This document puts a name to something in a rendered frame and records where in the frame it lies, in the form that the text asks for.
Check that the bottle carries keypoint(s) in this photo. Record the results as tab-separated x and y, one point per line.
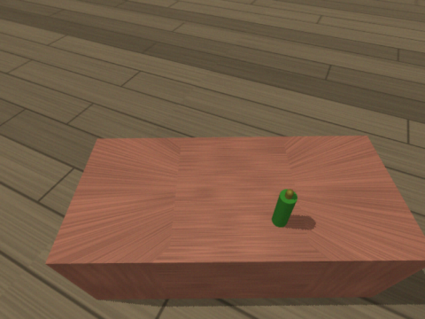
286	202

